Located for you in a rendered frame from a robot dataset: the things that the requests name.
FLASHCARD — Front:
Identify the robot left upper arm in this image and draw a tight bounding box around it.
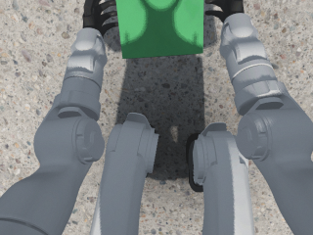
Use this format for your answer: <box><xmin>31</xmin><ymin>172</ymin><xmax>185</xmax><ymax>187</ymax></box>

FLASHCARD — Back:
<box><xmin>0</xmin><ymin>116</ymin><xmax>106</xmax><ymax>235</ymax></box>

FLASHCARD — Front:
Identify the right robot foot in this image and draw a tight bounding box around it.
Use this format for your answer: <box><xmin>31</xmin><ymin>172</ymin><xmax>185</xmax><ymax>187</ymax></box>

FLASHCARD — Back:
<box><xmin>186</xmin><ymin>133</ymin><xmax>203</xmax><ymax>193</ymax></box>

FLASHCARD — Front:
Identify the left robot hand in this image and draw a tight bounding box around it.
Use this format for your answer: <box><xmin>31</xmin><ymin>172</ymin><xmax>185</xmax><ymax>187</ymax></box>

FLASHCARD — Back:
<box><xmin>82</xmin><ymin>0</ymin><xmax>119</xmax><ymax>38</ymax></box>

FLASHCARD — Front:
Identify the right robot hand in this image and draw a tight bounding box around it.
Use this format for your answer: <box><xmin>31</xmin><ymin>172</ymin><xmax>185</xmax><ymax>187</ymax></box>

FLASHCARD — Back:
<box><xmin>204</xmin><ymin>0</ymin><xmax>245</xmax><ymax>23</ymax></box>

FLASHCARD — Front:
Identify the carton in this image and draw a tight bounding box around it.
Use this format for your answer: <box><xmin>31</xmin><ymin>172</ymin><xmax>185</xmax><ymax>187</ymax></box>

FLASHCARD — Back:
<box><xmin>115</xmin><ymin>0</ymin><xmax>204</xmax><ymax>59</ymax></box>

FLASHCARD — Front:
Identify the right robot thigh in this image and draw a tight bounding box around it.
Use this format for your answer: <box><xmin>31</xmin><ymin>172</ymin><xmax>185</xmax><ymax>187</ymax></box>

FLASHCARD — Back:
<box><xmin>193</xmin><ymin>130</ymin><xmax>255</xmax><ymax>235</ymax></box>

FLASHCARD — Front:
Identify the robot right forearm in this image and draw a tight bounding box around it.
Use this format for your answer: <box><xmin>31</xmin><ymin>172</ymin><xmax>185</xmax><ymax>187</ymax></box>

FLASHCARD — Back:
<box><xmin>219</xmin><ymin>13</ymin><xmax>313</xmax><ymax>123</ymax></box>

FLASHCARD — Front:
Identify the robot left forearm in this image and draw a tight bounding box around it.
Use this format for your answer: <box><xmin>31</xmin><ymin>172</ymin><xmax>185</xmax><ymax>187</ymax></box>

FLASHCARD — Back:
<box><xmin>33</xmin><ymin>27</ymin><xmax>108</xmax><ymax>155</ymax></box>

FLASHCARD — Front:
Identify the robot right upper arm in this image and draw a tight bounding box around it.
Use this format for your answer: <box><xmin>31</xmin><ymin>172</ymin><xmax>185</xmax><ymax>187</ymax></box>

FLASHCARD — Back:
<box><xmin>235</xmin><ymin>108</ymin><xmax>313</xmax><ymax>235</ymax></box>

